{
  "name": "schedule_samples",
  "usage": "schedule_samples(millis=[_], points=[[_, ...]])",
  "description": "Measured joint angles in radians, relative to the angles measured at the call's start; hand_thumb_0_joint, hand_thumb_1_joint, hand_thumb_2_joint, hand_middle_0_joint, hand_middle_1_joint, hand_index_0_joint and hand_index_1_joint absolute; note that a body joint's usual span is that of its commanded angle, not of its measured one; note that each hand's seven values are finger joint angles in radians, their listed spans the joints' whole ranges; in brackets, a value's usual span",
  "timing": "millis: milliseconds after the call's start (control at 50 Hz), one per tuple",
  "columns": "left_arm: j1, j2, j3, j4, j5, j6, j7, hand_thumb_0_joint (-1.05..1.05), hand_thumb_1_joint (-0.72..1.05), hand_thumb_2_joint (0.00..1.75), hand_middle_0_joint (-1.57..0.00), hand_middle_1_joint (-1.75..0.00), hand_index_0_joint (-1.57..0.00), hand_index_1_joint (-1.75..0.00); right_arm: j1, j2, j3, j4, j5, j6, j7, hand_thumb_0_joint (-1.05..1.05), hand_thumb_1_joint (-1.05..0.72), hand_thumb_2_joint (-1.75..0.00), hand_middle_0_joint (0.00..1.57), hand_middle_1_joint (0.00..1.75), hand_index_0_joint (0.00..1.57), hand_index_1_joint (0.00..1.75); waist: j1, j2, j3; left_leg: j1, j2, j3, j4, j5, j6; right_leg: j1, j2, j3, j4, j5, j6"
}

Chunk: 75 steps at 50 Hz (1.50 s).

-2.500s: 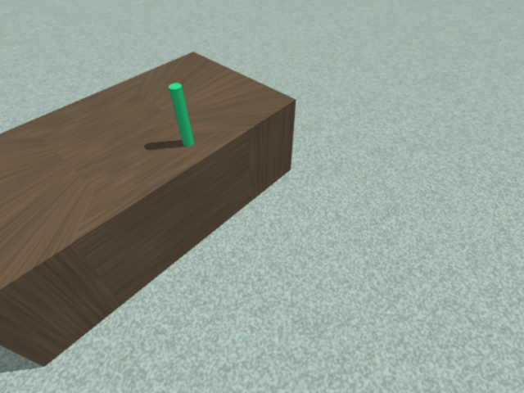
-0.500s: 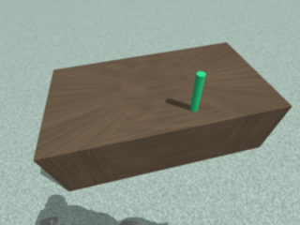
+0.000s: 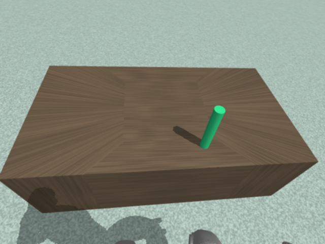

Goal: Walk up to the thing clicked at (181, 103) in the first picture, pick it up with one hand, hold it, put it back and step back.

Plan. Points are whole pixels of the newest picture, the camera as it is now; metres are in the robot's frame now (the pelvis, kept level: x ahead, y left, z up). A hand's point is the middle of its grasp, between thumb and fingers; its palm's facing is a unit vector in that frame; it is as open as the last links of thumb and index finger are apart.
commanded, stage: walk up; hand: right
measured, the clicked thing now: (211, 129) +0.60 -0.18 -0.18
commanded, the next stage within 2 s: none
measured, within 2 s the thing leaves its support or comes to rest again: neither
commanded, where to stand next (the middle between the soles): +0.14 -0.03 m, yaw +8 degrees
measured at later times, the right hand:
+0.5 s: hand out of the picture +0.17 -0.36 -0.16, palm faces -0.22 +0.91 -0.35, open 7.4 cm
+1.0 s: hand (268, 225) +0.22 -0.30 -0.14, palm faces -0.21 +0.91 -0.36, open 7.4 cm
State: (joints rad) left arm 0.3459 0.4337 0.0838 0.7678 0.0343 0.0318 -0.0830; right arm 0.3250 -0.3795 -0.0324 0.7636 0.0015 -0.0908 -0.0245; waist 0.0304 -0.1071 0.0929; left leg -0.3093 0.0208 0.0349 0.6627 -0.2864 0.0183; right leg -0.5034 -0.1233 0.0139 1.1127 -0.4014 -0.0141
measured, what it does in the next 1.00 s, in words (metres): steps on the spot: right foot, then left foot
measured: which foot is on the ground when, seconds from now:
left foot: down 0.00-0.18, up 0.20-0.62, down 0.64-1.00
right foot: up 0.00-0.14, down 0.16-0.66, up 0.68-0.88, down 0.90-1.00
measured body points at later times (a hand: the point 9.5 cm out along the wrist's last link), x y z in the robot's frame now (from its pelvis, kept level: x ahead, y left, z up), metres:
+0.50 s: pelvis +0.06 -0.10 +0.00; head +0.10 -0.12 +0.45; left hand +0.07 +0.23 -0.09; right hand +0.18 -0.41 -0.13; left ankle +0.07 +0.05 -0.68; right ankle +0.11 -0.22 -0.72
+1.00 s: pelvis +0.07 -0.06 +0.00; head +0.08 -0.06 +0.45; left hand +0.05 +0.26 -0.12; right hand +0.23 -0.34 -0.12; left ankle +0.06 +0.05 -0.72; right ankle +0.11 -0.19 -0.72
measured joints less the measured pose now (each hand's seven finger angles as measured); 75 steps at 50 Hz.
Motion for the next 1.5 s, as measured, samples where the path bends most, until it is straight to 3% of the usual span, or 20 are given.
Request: schedule_samples(millis=[100, 160, 180, 220, 260, 320, 500, 620, 660, 680, 760, 900, 920, 960, 1220, 1500], points=[[-0.026, 0.024, 0.015, 0.019, -0.009, -0.017, 0.003, 0.01, 0.91, 0.90, -0.21, -0.30, -0.20, -0.30, 0.029, -0.031, -0.004, 0.022, -0.019, 0.011, 0.024, 0.00, -0.89, -0.89, 0.21, 0.30, 0.21, 0.30, -0.025, 0.023, -0.017, 0.003, 0.032, -0.047, 0.017, -0.037, -0.025, 0.019, -0.027, 0.008, -0.250, 0.066, 0.011], [-0.027, 0.026, 0.018, 0.046, -0.008, -0.033, 0.020, 0.00, 0.91, 0.90, -0.21, -0.30, -0.20, -0.30, 0.032, -0.058, -0.011, 0.030, -0.022, 0.038, 0.026, 0.00, -0.89, -0.89, 0.21, 0.30, 0.21, 0.30, -0.041, 0.059, -0.035, -0.033, 0.054, -0.082, 0.088, -0.091, -0.031, 0.085, 0.007, -0.027, -0.375, 0.114, 0.022], [-0.035, 0.013, 0.017, 0.059, -0.004, -0.040, 0.030, 0.00, 0.91, 0.90, -0.21, -0.30, -0.20, -0.30, 0.027, -0.072, -0.017, 0.038, -0.019, 0.049, 0.021, 0.00, -0.89, -0.89, 0.21, 0.30, 0.21, 0.30, -0.041, 0.097, -0.029, -0.049, 0.074, -0.107, 0.131, -0.117, -0.014, 0.090, 0.029, -0.048, -0.366, 0.113, 0.037], [-0.045, -0.012, 0.003, 0.067, 0.006, -0.052, 0.042, 0.00, 0.91, 0.90, -0.21, -0.30, -0.20, -0.30, 0.014, -0.079, -0.028, 0.064, -0.011, 0.074, 0.003, 0.01, -0.90, -0.89, 0.21, 0.30, 0.21, 0.30, -0.035, 0.135, -0.024, -0.092, 0.042, -0.155, 0.251, -0.191, 0.005, 0.087, 0.035, -0.073, -0.329, 0.082, 0.044], [-0.056, -0.034, -0.016, 0.072, 0.005, -0.054, 0.045, 0.00, 0.91, 0.90, -0.21, -0.30, -0.20, -0.30, 0.003, -0.076, -0.025, 0.088, -0.008, 0.085, -0.007, 0.01, -0.90, -0.89, 0.21, 0.30, 0.21, 0.30, -0.017, 0.141, -0.022, -0.128, -0.005, -0.135, 0.355, -0.235, 0.006, 0.097, 0.020, -0.073, -0.336, 0.076, 0.034], [-0.064, -0.065, -0.039, 0.076, 0.000, -0.069, 0.051, 0.01, 0.90, 0.90, -0.21, -0.30, -0.21, -0.30, -0.017, -0.077, -0.020, 0.107, -0.002, 0.084, -0.001, 0.01, -0.90, -0.89, 0.21, 0.30, 0.20, 0.30, -0.006, 0.165, -0.015, -0.160, -0.025, -0.103, 0.394, -0.206, 0.007, 0.132, 0.012, -0.092, -0.396, 0.096, 0.024], [-0.062, -0.040, -0.043, 0.075, -0.009, -0.093, 0.076, 0.00, 0.90, 0.90, -0.21, -0.30, -0.21, -0.30, -0.075, -0.044, -0.018, 0.126, -0.024, 0.116, 0.036, 0.00, -0.90, -0.89, 0.21, 0.30, 0.21, 0.30, 0.008, 0.163, 0.011, -0.145, -0.013, -0.091, 0.267, -0.144, -0.006, 0.179, 0.009, -0.157, -0.448, 0.098, 0.011], [-0.077, -0.005, -0.046, 0.080, -0.011, -0.078, 0.087, 0.00, 0.90, 0.90, -0.21, -0.30, -0.21, -0.30, -0.123, -0.051, -0.031, 0.117, -0.023, 0.116, 0.053, 0.00, -0.90, -0.89, 0.21, 0.30, 0.21, 0.30, 0.005, 0.124, 0.021, -0.077, 0.000, -0.027, 0.111, -0.098, 0.001, 0.158, -0.035, -0.185, -0.387, 0.065, 0.032], [-0.091, 0.009, -0.047, 0.091, -0.013, -0.066, 0.088, 0.00, 0.90, 0.90, -0.21, -0.30, -0.21, -0.30, -0.139, -0.047, -0.038, 0.121, -0.024, 0.106, 0.053, 0.00, -0.90, -0.89, 0.21, 0.30, 0.21, 0.30, 0.003, 0.088, 0.027, -0.045, -0.027, -0.011, 0.056, -0.045, -0.003, 0.138, -0.071, -0.173, -0.332, 0.038, 0.039], [-0.097, 0.014, -0.047, 0.100, -0.016, -0.057, 0.090, 0.01, 0.90, 0.90, -0.21, -0.30, -0.21, -0.30, -0.145, -0.042, -0.038, 0.122, -0.028, 0.102, 0.052, 0.00, -0.90, -0.89, 0.21, 0.30, 0.20, 0.30, 0.006, 0.066, 0.030, -0.041, -0.044, 0.002, 0.062, -0.047, -0.002, 0.127, -0.083, -0.148, -0.303, 0.025, 0.026], [-0.103, 0.000, -0.058, 0.147, -0.022, -0.034, 0.095, 0.01, 0.90, 0.90, -0.21, -0.30, -0.21, -0.30, -0.142, -0.032, -0.025, 0.121, -0.027, 0.098, 0.050, 0.00, -0.90, -0.89, 0.21, 0.30, 0.21, 0.30, -0.015, 0.075, -0.005, -0.038, -0.036, -0.011, 0.066, -0.061, 0.020, 0.097, 0.000, -0.076, -0.208, -0.152, 0.002], [-0.102, -0.013, -0.058, 0.194, -0.027, -0.055, 0.092, 0.01, 0.90, 0.90, -0.21, -0.30, -0.21, -0.30, -0.154, -0.017, -0.001, 0.142, -0.019, 0.099, 0.042, 0.00, -0.90, -0.89, 0.21, 0.30, 0.21, 0.30, -0.021, 0.090, -0.025, -0.023, -0.027, -0.002, 0.047, -0.058, 0.014, 0.166, 0.061, -0.062, -0.383, -0.020, 0.000], [-0.105, -0.020, -0.057, 0.204, -0.024, -0.057, 0.092, 0.01, 0.90, 0.90, -0.21, -0.30, -0.21, -0.30, -0.161, -0.020, 0.000, 0.148, -0.017, 0.102, 0.042, 0.00, -0.90, -0.89, 0.21, 0.30, 0.21, 0.30, -0.021, 0.106, -0.020, -0.022, -0.017, -0.005, 0.059, -0.066, 0.011, 0.182, 0.073, -0.064, -0.416, 0.054, 0.007], [-0.110, -0.037, -0.061, 0.220, -0.015, -0.061, 0.091, 0.01, 0.90, 0.90, -0.21, -0.30, -0.21, -0.30, -0.170, -0.019, 0.003, 0.166, -0.010, 0.109, 0.039, 0.00, -0.90, -0.89, 0.21, 0.30, 0.21, 0.30, -0.020, 0.143, -0.015, -0.015, 0.005, -0.020, 0.065, -0.072, 0.003, 0.210, 0.096, -0.078, -0.454, 0.091, 0.023], [-0.187, -0.049, -0.090, 0.281, -0.028, -0.071, 0.077, 0.01, 0.90, 0.90, -0.21, -0.30, -0.21, -0.30, -0.206, 0.024, 0.031, 0.290, -0.006, 0.087, 0.044, 0.00, -0.90, -0.89, 0.21, 0.30, 0.21, 0.30, -0.014, 0.115, -0.024, 0.093, -0.022, 0.009, -0.125, 0.000, 0.006, 0.283, 0.076, -0.049, -0.587, 0.133, 0.040], [-0.275, -0.061, -0.100, 0.338, -0.025, -0.062, 0.080, 0.00, 0.90, 0.90, -0.21, -0.30, -0.21, -0.30, -0.275, 0.013, 0.014, 0.350, -0.008, 0.088, 0.039, 0.00, -0.90, -0.89, 0.21, 0.30, 0.21, 0.30, -0.030, 0.093, -0.039, 0.181, -0.018, 0.037, -0.260, 0.053, 0.004, 0.356, 0.086, -0.023, -0.716, 0.195, 0.045]])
